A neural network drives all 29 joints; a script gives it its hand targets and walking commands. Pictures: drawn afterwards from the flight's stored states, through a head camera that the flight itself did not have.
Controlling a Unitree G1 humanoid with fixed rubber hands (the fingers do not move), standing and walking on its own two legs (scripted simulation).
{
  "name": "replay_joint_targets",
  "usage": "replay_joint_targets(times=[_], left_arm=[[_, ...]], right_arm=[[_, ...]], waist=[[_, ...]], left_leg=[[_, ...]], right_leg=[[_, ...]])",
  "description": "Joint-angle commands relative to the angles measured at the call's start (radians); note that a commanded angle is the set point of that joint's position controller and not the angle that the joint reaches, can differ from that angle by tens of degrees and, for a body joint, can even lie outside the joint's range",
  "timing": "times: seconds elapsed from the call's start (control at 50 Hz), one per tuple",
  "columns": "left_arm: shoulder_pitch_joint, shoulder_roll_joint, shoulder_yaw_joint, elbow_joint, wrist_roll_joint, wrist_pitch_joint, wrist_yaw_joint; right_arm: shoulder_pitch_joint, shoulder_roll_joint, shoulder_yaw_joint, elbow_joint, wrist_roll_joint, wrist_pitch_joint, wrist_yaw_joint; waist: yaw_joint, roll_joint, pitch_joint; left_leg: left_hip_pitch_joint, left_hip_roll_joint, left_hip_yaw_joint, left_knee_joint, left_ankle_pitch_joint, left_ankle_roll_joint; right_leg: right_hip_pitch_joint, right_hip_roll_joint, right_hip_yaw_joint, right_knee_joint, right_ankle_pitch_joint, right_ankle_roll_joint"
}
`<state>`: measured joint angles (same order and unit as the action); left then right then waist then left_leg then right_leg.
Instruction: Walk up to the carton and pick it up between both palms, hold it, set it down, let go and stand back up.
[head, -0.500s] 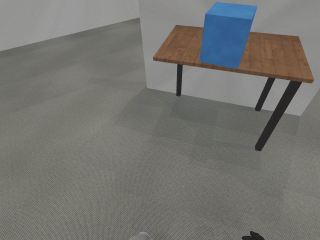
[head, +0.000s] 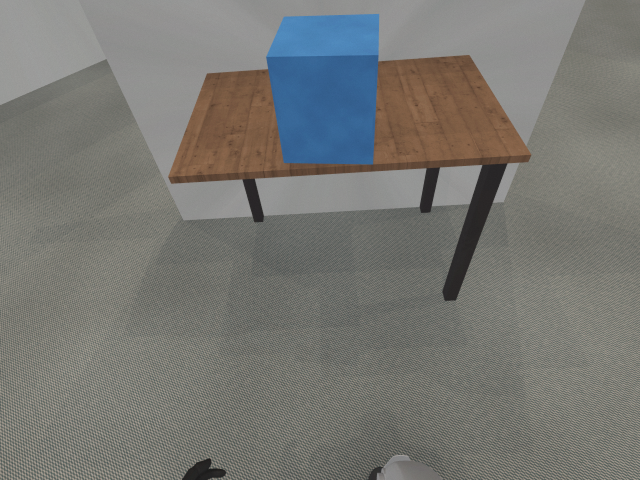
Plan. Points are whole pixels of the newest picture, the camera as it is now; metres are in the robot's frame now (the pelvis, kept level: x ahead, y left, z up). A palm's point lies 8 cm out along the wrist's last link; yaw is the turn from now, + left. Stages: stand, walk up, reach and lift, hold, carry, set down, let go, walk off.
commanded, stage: walk up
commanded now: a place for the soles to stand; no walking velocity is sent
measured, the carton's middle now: (329, 91) +0.89 -0.04 +0.03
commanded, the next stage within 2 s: none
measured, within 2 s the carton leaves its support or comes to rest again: neither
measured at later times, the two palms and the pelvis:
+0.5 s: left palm out of the picture +0.17 +0.25 -0.11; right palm (486, 365) +0.30 -0.23 -0.11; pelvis +0.21 +0.00 +0.01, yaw -2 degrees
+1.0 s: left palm (220, 290) +0.49 +0.21 -0.13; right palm (482, 344) +0.34 -0.24 -0.12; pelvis +0.38 -0.02 +0.00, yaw +1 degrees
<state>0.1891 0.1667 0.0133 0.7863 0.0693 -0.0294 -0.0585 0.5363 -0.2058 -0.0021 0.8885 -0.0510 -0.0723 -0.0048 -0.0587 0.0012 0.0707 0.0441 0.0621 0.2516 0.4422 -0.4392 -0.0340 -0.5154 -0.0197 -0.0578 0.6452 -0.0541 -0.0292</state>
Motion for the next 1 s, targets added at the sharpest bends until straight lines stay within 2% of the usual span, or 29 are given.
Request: replay_joint_targets(times=[0.0,0.02,0.04,0.06,0.08,0.1,0.12,0.16,0.2,0.24,0.3,0.4,0.44,0.48,0.5,0.52,0.54,0.56,0.58,0.6,0.62,0.66,0.74,0.78,0.84,0.9,0.92,0.96,0.98], left_arm=[[0.372,0.215,0.082,0.027,-0.001,-0.033,0.04],[0.418,0.279,0.09,0.01,-0.023,-0.026,0.056],[0.397,0.29,0.094,-0.002,-0.051,-0.016,0.076],[0.334,0.263,0.091,-0.03,-0.064,-0.009,0.088],[0.288,0.226,0.071,-0.042,-0.067,-0.011,0.094],[0.235,0.196,0.059,-0.052,-0.069,-0.015,0.093],[0.208,0.18,0.055,-0.052,-0.072,-0.024,0.089],[0.193,0.152,0.051,-0.031,-0.066,-0.042,0.073],[0.21,0.148,0.052,-0.015,-0.062,-0.055,0.064],[0.214,0.16,0.055,-0.01,-0.06,-0.055,0.058],[0.255,0.162,0.055,0.007,-0.053,-0.049,0.053],[0.328,0.181,0.052,0.037,-0.037,-0.039,0.048],[0.318,0.199,0.052,0.045,-0.034,-0.034,0.049],[0.293,0.203,0.046,0.047,-0.032,-0.029,0.049],[0.295,0.184,0.035,0.045,-0.028,-0.029,0.045],[0.326,0.144,0.021,0.028,-0.032,-0.028,0.042],[0.375,0.132,0.015,0.008,-0.022,-0.02,0.046],[0.373,0.186,0.028,0.022,-0.017,-0.006,0.054],[0.331,0.206,0.032,0.022,-0.014,-0.002,0.056],[0.281,0.206,0.034,0.021,-0.007,0.0,0.051],[0.262,0.188,0.033,0.031,-0.002,0.002,0.044],[0.28,0.151,0.029,0.057,0.001,0.007,0.034],[0.219,0.096,0.017,0.079,0.004,0.019,0.032],[0.144,0.071,0.009,0.069,0.0,0.025,0.039],[0.066,0.045,-0.012,0.089,-0.022,0.028,0.05],[0.012,0.078,-0.005,0.105,-0.034,0.034,0.064],[0.0,0.093,-0.002,0.103,-0.036,0.035,0.071],[0.037,0.144,0.013,0.114,-0.032,0.03,0.078],[0.08,0.211,0.03,0.128,-0.03,0.027,0.081]], right_arm=[[0.045,-0.165,-0.031,-0.078,0.002,0.025,0.0],[0.075,-0.094,-0.01,-0.112,0.009,0.033,0.009],[0.079,-0.099,-0.02,-0.12,0.021,0.044,0.01],[0.005,-0.137,-0.026,-0.139,0.017,0.04,0.012],[-0.059,-0.137,-0.026,-0.152,0.013,0.032,0.016],[-0.087,-0.118,-0.027,-0.149,0.018,0.029,0.019],[-0.051,-0.107,-0.028,-0.142,0.014,0.031,0.022],[-0.031,-0.088,-0.027,-0.122,-0.003,0.036,0.029],[-0.042,-0.068,-0.026,-0.113,-0.005,0.04,0.035],[-0.088,-0.063,-0.024,-0.128,-0.006,0.046,0.035],[-0.199,-0.059,-0.02,-0.159,-0.003,0.049,0.03],[-0.292,-0.04,-0.017,-0.182,0.003,0.029,0.017],[-0.279,-0.036,-0.021,-0.183,0.005,0.019,0.01],[-0.183,-0.057,-0.037,-0.16,0.005,0.005,0.001],[-0.08,-0.095,-0.055,-0.135,0.004,-0.004,-0.009],[0.052,-0.172,-0.078,-0.128,-0.005,-0.015,-0.02],[0.097,-0.25,-0.096,-0.141,0.004,-0.005,-0.027],[0.072,-0.246,-0.102,-0.133,0.025,0.012,-0.039],[0.025,-0.202,-0.094,-0.143,0.033,0.012,-0.043],[-0.036,-0.158,-0.079,-0.156,0.04,0.007,-0.045],[-0.08,-0.136,-0.069,-0.154,0.038,0.0,-0.046],[-0.092,-0.105,-0.056,-0.138,0.03,-0.021,-0.037],[-0.001,-0.08,-0.043,-0.085,0.024,-0.039,-0.025],[-0.024,-0.064,-0.028,-0.084,0.025,-0.034,-0.025],[-0.056,-0.071,-0.019,-0.083,0.033,-0.014,-0.019],[-0.042,-0.126,-0.033,-0.079,0.031,0.008,-0.019],[-0.06,-0.147,-0.041,-0.09,0.03,0.015,-0.021],[-0.082,-0.161,-0.051,-0.108,0.034,0.027,-0.024],[-0.061,-0.138,-0.046,-0.114,0.035,0.029,-0.026]], waist=[[0.174,-0.141,-0.162],[0.164,-0.268,-0.224],[0.179,-0.217,-0.241],[0.177,-0.135,-0.183],[0.154,-0.083,-0.1],[0.119,-0.043,-0.044],[0.086,-0.052,-0.018],[0.058,-0.062,0.006],[0.06,-0.055,0.008],[0.067,-0.075,0.039],[0.103,-0.11,0.103],[0.144,-0.132,0.085],[0.126,-0.116,0.073],[0.06,-0.04,0.039],[0.009,0.023,-0.025],[-0.04,0.148,-0.133],[-0.01,0.198,-0.137],[-0.009,0.128,-0.086],[-0.003,0.083,-0.035],[0.012,0.048,0.032],[0.032,0.052,0.056],[0.063,0.081,0.055],[0.075,0.107,0.003],[0.079,0.127,0.005],[0.061,0.175,0.018],[0.028,0.181,-0.002],[0.034,0.173,-0.012],[0.072,0.073,-0.041],[0.078,-0.028,-0.108]], left_leg=[[-0.33,0.117,-0.044,0.478,0.273,0.108],[-0.534,-0.012,-0.077,0.734,-0.135,0.072],[-0.646,-0.049,-0.215,0.846,-0.153,0.051],[-0.688,0.0,-0.264,0.884,-0.12,0.049],[-0.696,0.01,-0.29,0.892,-0.077,0.056],[-0.656,0.034,-0.301,0.841,0.0,0.068],[-0.607,0.051,-0.305,0.77,0.047,0.065],[-0.544,0.042,-0.291,0.73,0.084,0.054],[-0.53,0.032,-0.271,0.687,0.143,0.041],[-0.549,0.033,-0.249,0.62,0.208,0.025],[-0.608,0.026,-0.225,0.467,0.273,0.019],[-0.51,-0.019,-0.182,0.255,0.303,0.041],[-0.415,-0.037,-0.173,0.215,0.297,0.055],[-0.238,-0.058,-0.163,0.115,0.31,0.07],[-0.086,-0.048,-0.189,0.081,0.284,0.084],[0.08,0.174,-0.512,-0.004,0.136,0.13],[0.123,0.384,-0.881,-0.101,0.049,0.163],[0.066,0.415,-0.925,-0.152,-0.047,0.245],[-0.012,0.406,-0.913,-0.197,-0.096,0.246],[-0.104,0.366,-0.824,-0.233,-0.079,0.223],[-0.152,0.317,-0.715,-0.244,0.012,0.192],[-0.209,0.233,-0.513,-0.207,0.297,0.176],[-0.149,0.147,-0.306,-0.086,0.932,0.125],[-0.194,0.104,-0.245,-0.054,1.093,0.106],[-0.272,0.052,-0.219,-0.037,0.986,0.084],[-0.256,0.109,-0.303,0.013,0.915,0.121],[-0.253,0.128,-0.33,0.044,0.893,0.135],[-0.282,0.104,-0.344,0.178,0.716,0.12],[-0.349,0.054,-0.324,0.296,0.517,0.102]], right_leg=[[0.586,-0.051,0.234,-0.085,-0.13,-0.077],[0.716,-0.242,0.59,-0.154,-0.185,-0.155],[0.74,-0.301,0.781,-0.269,-0.314,-0.257],[0.65,-0.308,0.785,-0.35,-0.437,-0.255],[0.534,-0.291,0.722,-0.389,-0.427,-0.215],[0.434,-0.266,0.6,-0.404,-0.373,-0.156],[0.367,-0.248,0.511,-0.403,-0.295,-0.123],[0.277,-0.198,0.392,-0.387,-0.155,-0.113],[0.247,-0.161,0.299,-0.386,-0.108,-0.106],[0.21,-0.138,0.25,-0.416,-0.19,-0.102],[0.225,-0.114,0.241,-0.446,-0.286,-0.089],[0.273,-0.142,0.23,-0.385,-0.202,-0.112],[0.243,-0.167,0.229,-0.336,-0.183,-0.126],[0.182,-0.139,0.186,-0.195,-0.207,-0.109],[0.14,-0.089,0.137,-0.022,-0.186,-0.088],[0.022,-0.002,0.065,0.256,-0.348,-0.039],[-0.133,0.045,0.055,0.449,-0.556,0.002],[-0.175,0.004,0.097,0.554,-0.517,0.019],[-0.204,-0.017,0.111,0.605,-0.478,0.023],[-0.188,-0.041,0.124,0.597,-0.412,0.032],[-0.156,-0.057,0.128,0.564,-0.344,0.04],[-0.078,-0.069,0.107,0.484,-0.285,0.053],[-0.047,-0.038,0.038,0.422,-0.176,0.063],[-0.002,-0.019,-0.007,0.345,-0.082,0.057],[0.116,-0.002,-0.051,0.123,0.049,0.032],[0.185,-0.003,-0.039,0.04,0.03,0.014],[0.213,-0.009,-0.026,-0.004,0.011,0.005],[0.344,-0.034,0.01,-0.181,0.152,-0.015],[0.477,-0.125,0.089,-0.122,0.418,-0.047]])
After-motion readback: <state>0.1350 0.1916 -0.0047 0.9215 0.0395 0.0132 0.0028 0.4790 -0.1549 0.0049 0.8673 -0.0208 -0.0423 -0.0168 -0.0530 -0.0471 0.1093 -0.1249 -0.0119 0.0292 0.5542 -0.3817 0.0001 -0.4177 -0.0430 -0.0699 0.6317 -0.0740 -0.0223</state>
